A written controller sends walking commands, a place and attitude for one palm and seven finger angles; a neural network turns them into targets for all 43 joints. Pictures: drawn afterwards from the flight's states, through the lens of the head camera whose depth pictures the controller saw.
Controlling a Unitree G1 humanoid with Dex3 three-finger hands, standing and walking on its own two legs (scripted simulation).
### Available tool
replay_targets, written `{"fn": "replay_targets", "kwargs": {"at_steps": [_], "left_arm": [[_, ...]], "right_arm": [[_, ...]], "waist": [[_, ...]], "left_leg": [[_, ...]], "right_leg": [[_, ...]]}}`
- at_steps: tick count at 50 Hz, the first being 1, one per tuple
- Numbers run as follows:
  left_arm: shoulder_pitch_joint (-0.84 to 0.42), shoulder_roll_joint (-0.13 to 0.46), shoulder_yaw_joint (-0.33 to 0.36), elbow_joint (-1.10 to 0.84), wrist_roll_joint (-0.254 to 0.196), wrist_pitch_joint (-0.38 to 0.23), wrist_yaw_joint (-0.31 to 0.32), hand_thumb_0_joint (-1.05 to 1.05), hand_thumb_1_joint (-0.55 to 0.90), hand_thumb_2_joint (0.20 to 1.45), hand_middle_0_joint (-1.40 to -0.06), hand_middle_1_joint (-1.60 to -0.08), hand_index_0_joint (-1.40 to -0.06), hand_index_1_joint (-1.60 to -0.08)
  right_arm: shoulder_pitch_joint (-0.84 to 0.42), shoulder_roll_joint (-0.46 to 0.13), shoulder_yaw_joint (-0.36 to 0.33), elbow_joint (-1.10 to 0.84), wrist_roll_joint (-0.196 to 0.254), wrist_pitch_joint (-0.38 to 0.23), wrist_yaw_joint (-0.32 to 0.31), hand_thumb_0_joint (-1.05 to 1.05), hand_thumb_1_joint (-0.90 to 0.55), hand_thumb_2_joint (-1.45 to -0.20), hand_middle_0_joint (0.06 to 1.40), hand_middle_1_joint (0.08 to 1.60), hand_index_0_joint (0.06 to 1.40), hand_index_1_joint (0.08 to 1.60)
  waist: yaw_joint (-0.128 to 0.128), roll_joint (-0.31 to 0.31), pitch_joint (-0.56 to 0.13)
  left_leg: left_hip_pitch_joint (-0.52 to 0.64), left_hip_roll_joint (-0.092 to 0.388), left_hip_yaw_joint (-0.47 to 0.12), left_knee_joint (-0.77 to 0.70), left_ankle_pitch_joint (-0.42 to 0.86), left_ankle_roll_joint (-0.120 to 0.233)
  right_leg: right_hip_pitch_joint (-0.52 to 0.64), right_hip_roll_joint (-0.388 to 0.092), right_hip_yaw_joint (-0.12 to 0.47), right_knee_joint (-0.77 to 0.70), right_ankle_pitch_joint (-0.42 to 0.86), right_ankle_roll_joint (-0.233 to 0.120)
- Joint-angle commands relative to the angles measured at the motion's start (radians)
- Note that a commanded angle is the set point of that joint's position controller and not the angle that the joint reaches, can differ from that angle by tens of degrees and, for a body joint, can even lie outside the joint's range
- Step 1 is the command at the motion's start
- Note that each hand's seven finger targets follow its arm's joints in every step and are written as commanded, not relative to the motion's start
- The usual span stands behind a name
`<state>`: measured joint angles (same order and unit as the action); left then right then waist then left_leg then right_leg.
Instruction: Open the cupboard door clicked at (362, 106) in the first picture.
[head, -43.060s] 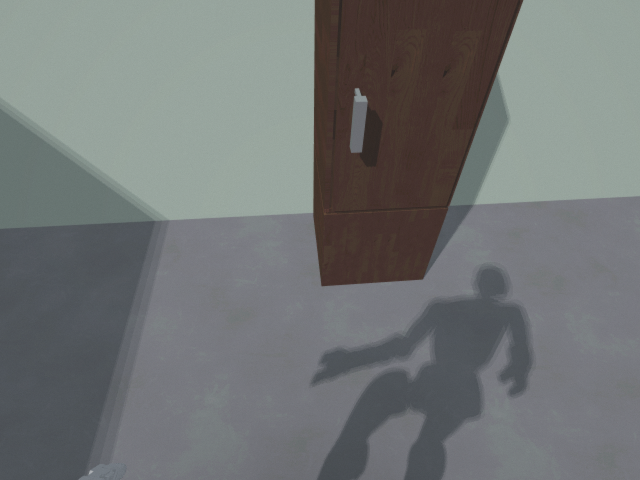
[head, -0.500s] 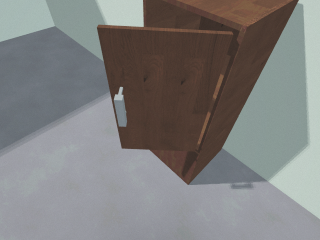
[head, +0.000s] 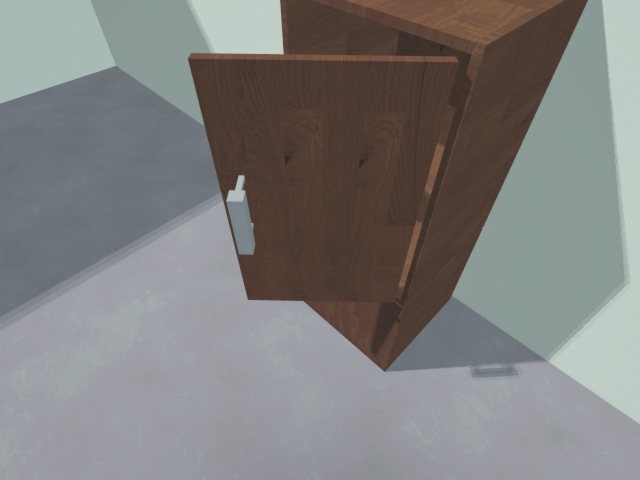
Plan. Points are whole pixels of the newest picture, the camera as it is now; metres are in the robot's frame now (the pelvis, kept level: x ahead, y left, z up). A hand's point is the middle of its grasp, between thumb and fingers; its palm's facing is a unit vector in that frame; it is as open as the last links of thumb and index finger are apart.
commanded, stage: look again from close up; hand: left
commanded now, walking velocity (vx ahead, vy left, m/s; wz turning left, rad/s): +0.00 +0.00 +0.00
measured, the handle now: (244, 215) +0.54 +0.17 -0.02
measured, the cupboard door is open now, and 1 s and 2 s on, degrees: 44 44 44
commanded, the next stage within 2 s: raise the hand with hooked fingers in 0.28 s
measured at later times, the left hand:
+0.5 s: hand out of the picture +0.13 +0.17 -0.09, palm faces +0.21 -0.96 -0.19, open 7.4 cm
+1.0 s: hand (189, 446) +0.17 +0.17 -0.04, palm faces +0.03 -1.00 -0.07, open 9.8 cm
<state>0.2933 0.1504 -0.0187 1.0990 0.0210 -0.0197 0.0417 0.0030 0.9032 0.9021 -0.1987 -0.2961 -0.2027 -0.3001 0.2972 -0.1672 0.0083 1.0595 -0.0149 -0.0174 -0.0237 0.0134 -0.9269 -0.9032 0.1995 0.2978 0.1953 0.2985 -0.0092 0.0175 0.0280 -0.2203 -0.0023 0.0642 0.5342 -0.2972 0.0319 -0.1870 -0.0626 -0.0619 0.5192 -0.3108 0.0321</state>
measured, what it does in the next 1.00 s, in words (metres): lowers itself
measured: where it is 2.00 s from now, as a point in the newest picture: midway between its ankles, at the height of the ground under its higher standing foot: outside the picture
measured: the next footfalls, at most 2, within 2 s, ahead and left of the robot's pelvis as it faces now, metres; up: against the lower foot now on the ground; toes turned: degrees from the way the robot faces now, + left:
none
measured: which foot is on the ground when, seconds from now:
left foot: down 0.00-1.00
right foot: down 0.00-1.00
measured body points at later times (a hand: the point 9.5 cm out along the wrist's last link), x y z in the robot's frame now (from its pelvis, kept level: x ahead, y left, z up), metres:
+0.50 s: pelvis +0.00 -0.02 +0.00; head +0.01 -0.02 +0.45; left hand +0.11 +0.22 -0.08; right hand +0.05 -0.26 -0.13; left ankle +0.00 +0.10 -0.73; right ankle -0.02 -0.14 -0.73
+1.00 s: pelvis -0.04 -0.04 -0.09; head +0.02 -0.03 +0.35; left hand +0.17 +0.23 -0.04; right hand +0.17 -0.26 -0.17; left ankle -0.01 +0.10 -0.73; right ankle -0.02 -0.14 -0.73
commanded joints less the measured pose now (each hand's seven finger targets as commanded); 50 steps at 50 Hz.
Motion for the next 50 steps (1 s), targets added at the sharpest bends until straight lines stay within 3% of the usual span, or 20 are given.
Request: {"fn": "replay_targets", "kwargs": {"at_steps": [1, 18, 19, 20, 21, 22, 23, 24, 25, 26, 28, 30, 31, 32, 34, 37, 40, 43, 46, 50], "left_arm": [[0.048, 0.095, 0.018, -0.04, -0.007, -0.005, 0.001, 0.0, 0.9, 0.9, -0.2, -0.3, -0.2, -0.3], [0.02, 0.142, 0.026, -0.038, -0.008, -0.008, -0.003, 0.0, 0.9, 0.9, -0.2, -0.3, -0.2, -0.3], [0.101, 0.143, 0.028, -0.007, 0.001, -0.019, 0.035, 0.0, 0.9, 0.9, -0.2, -0.3, -0.2, -0.3], [-0.676, 0.415, 0.232, -1.542, -0.182, -0.241, 0.032, 0.0, 0.877, 0.89, -0.202, -0.315, -0.202, -0.315], [-0.157, 0.323, 0.185, -1.265, -0.104, -0.196, 0.063, 0.0, 0.853, 0.88, -0.203, -0.33, -0.203, -0.33], [0.104, 0.083, 0.064, -1.113, -0.146, -0.066, 0.084, 0.0, 0.83, 0.87, -0.205, -0.345, -0.205, -0.345], [0.043, 0.013, 0.042, -1.094, -0.174, -0.068, 0.068, 0.0, 0.807, 0.86, -0.207, -0.36, -0.207, -0.36], [-0.029, 0.074, 0.109, -1.106, -0.18, -0.12, 0.053, 0.0, 0.783, 0.85, -0.208, -0.375, -0.208, -0.375], [0.005, 0.117, 0.179, -1.044, -0.179, -0.184, 0.029, 0.0, 0.76, 0.84, -0.21, -0.39, -0.21, -0.39], [0.114, 0.067, 0.184, -0.946, -0.194, -0.253, -0.015, 0.0, 0.737, 0.83, -0.212, -0.405, -0.212, -0.405], [0.29, 0.02, 0.206, -0.831, -0.222, -0.406, -0.124, 0.0, 0.69, 0.81, -0.215, -0.435, -0.215, -0.435], [0.273, 0.025, 0.213, -0.842, -0.253, -0.576, -0.252, 0.0, 0.643, 0.79, -0.218, -0.465, -0.218, -0.465], [0.252, 0.056, 0.228, -0.846, -0.266, -0.646, -0.319, 0.0, 0.62, 0.78, -0.22, -0.48, -0.22, -0.48], [0.225, 0.13, 0.291, -0.815, -0.28, -0.683, -0.381, 0.0, 0.597, 0.77, -0.222, -0.495, -0.222, -0.495], [0.135, 0.17, 0.316, -0.92, -0.326, -0.66, -0.442, 0.0, 0.55, 0.75, -0.225, -0.525, -0.225, -0.525], [-0.02, 0.217, 0.344, -1.119, -0.377, -0.582, -0.428, 0.0, 0.48, 0.72, -0.23, -0.57, -0.23, -0.57], [-0.103, 0.23, 0.326, -1.33, -0.351, -0.574, -0.37, 0.0, 0.41, 0.69, -0.235, -0.615, -0.235, -0.615], [-0.143, 0.236, 0.292, -1.351, -0.315, -0.557, -0.356, 0.0, 0.34, 0.66, -0.24, -0.66, -0.24, -0.66], [-0.102, 0.236, 0.305, -1.253, -0.324, -0.507, -0.386, 0.0, 0.27, 0.63, -0.245, -0.705, -0.245, -0.705], [-0.053, 0.278, 0.38, -1.156, -0.36, -0.404, -0.424, 0.0, 0.177, 0.59, -0.252, -0.765, -0.252, -0.765]], "right_arm": [[0.035, -0.09, -0.014, -0.045, 0.002, -0.016, 0.002, 0.0, -0.9, -0.9, 0.2, 0.3, 0.2, 0.3], [0.002, -0.099, -0.011, 0.012, 0.003, -0.019, 0.001, 0.0, -0.9, -0.9, 0.2, 0.3, 0.2, 0.3], [-0.069, -0.13, -0.022, -0.054, 0.013, -0.02, 0.005, 0.0, -0.9, -0.9, 0.2, 0.3, 0.2, 0.3], [-0.041, -0.278, -0.054, -0.37, 0.058, -0.165, -0.036, 0.0, -0.9, -0.9, 0.2, 0.3, 0.2, 0.3], [-0.114, -0.195, -0.034, -0.33, 0.045, -0.251, -0.07, 0.0, -0.9, -0.9, 0.2, 0.3, 0.2, 0.3], [-0.123, -0.146, -0.041, -0.323, 0.064, -0.272, -0.059, 0.0, -0.9, -0.9, 0.2, 0.3, 0.2, 0.3], [-0.096, -0.163, -0.047, -0.307, 0.067, -0.278, -0.055, 0.0, -0.9, -0.9, 0.2, 0.3, 0.2, 0.3], [-0.116, -0.195, -0.068, -0.361, 0.055, -0.287, -0.052, 0.0, -0.9, -0.9, 0.2, 0.3, 0.2, 0.3], [-0.107, -0.213, -0.084, -0.374, 0.036, -0.287, -0.049, 0.0, -0.9, -0.9, 0.2, 0.3, 0.2, 0.3], [-0.118, -0.203, -0.089, -0.404, 0.022, -0.287, -0.043, 0.0, -0.9, -0.9, 0.2, 0.3, 0.2, 0.3], [-0.153, -0.187, -0.101, -0.458, 0.019, -0.294, -0.013, 0.0, -0.9, -0.9, 0.2, 0.3, 0.2, 0.3], [-0.182, -0.189, -0.115, -0.508, 0.017, -0.302, 0.013, 0.0, -0.9, -0.9, 0.2, 0.3, 0.2, 0.3], [-0.193, -0.194, -0.118, -0.536, 0.02, -0.307, 0.024, 0.0, -0.9, -0.9, 0.2, 0.3, 0.2, 0.3], [-0.181, -0.203, -0.123, -0.556, 0.027, -0.305, 0.03, 0.0, -0.9, -0.9, 0.2, 0.3, 0.2, 0.3], [-0.205, -0.216, -0.12, -0.641, 0.043, -0.299, 0.02, 0.0, -0.9, -0.9, 0.2, 0.3, 0.2, 0.3], [-0.185, -0.21, -0.107, -0.699, 0.052, -0.285, -0.01, 0.0, -0.9, -0.9, 0.2, 0.3, 0.2, 0.3], [-0.134, -0.193, -0.098, -0.689, 0.046, -0.28, -0.032, 0.0, -0.9, -0.9, 0.2, 0.3, 0.2, 0.3], [-0.113, -0.193, -0.083, -0.649, 0.04, -0.278, -0.05, 0.0, -0.9, -0.9, 0.2, 0.3, 0.2, 0.3], [-0.115, -0.195, -0.076, -0.618, 0.045, -0.282, -0.06, 0.0, -0.9, -0.9, 0.2, 0.3, 0.2, 0.3], [-0.127, -0.193, -0.072, -0.621, 0.054, -0.271, -0.065, 0.0, -0.9, -0.9, 0.2, 0.3, 0.2, 0.3]], "waist": [[0.008, -0.02, 0.064], [0.017, -0.025, 0.013], [0.042, -0.127, 0.04], [-0.072, 0.084, -0.466], [0.034, 0.26, -0.437], [0.008, 0.25, -0.272], [-0.03, 0.098, -0.104], [-0.044, 0.03, -0.01], [-0.048, -0.071, -0.027], [-0.018, -0.159, -0.022], [0.054, -0.19, -0.085], [0.072, -0.188, -0.16], [0.07, -0.143, -0.19], [0.076, -0.1, -0.208], [0.078, -0.037, -0.3], [0.049, -0.007, -0.356], [0.011, 0.066, -0.413], [-0.027, 0.065, -0.38], [-0.028, 0.051, -0.362], [0.008, 0.014, -0.393]], "left_leg": [[-0.037, 0.098, -0.107, -0.145, 0.137, 0.01], [0.037, 0.103, -0.071, -0.156, 0.235, -0.002], [-0.03, 0.125, -0.051, 0.052, 0.303, -0.031], [0.219, 0.013, -0.053, -0.081, 0.404, -0.006], [0.298, 0.057, -0.054, -0.1, 0.551, -0.007], [0.167, 0.053, -0.065, -0.103, 0.495, -0.044], [0.078, 0.048, -0.073, -0.079, 0.39, -0.036], [-0.021, 0.029, -0.085, -0.03, 0.262, -0.028], [-0.095, 0.019, -0.081, 0.022, 0.174, -0.027], [-0.185, 0.011, -0.077, 0.074, 0.121, -0.03], [-0.316, -0.003, -0.052, 0.183, 0.087, -0.047], [-0.443, -0.011, -0.043, 0.306, 0.051, -0.051], [-0.497, -0.017, -0.039, 0.362, 0.031, -0.05], [-0.533, -0.02, -0.037, 0.408, 0.028, -0.048], [-0.571, -0.031, -0.01, 0.453, -0.039, -0.033], [-0.602, -0.021, -0.028, 0.499, -0.1, -0.017], [-0.545, 0.003, -0.046, 0.523, -0.045, -0.003], [-0.551, 0.018, -0.069, 0.544, -0.006, 0.001], [-0.573, 0.018, -0.079, 0.537, -0.012, -0.002], [-0.579, 0.012, -0.076, 0.502, 0.002, -0.005]], "right_leg": [[-0.048, -0.036, 0.061, -0.088, 0.067, -0.059], [0.005, -0.055, 0.077, -0.115, 0.229, -0.057], [-0.012, -0.109, 0.147, -0.123, 0.607, -0.042], [0.059, 0.0, 0.043, -0.019, 0.519, -0.067], [0.005, 0.042, 0.024, 0.035, 0.284, -0.08], [-0.08, 0.036, -0.031, 0.038, 0.114, -0.057], [-0.141, 0.044, -0.044, 0.016, 0.129, -0.047], [-0.21, 0.047, -0.058, 0.008, 0.123, -0.043], [-0.275, 0.052, -0.069, 0.027, 0.084, -0.04], [-0.334, 0.059, -0.078, 0.075, 0.037, -0.04], [-0.396, 0.062, -0.068, 0.199, 0.013, -0.051], [-0.47, 0.061, -0.041, 0.328, 0.011, -0.057], [-0.5, 0.056, -0.017, 0.372, 0.006, -0.06], [-0.503, 0.046, 0.022, 0.402, 0.012, -0.068], [-0.519, 0.039, 0.067, 0.411, -0.098, -0.06], [-0.535, 0.042, 0.129, 0.378, -0.245, -0.047], [-0.537, 0.052, 0.121, 0.391, -0.149, -0.046], [-0.573, 0.066, 0.095, 0.419, -0.066, -0.051], [-0.571, 0.068, 0.082, 0.409, -0.07, -0.045], [-0.489, 0.057, 0.09, 0.372, -0.072, -0.037]]}}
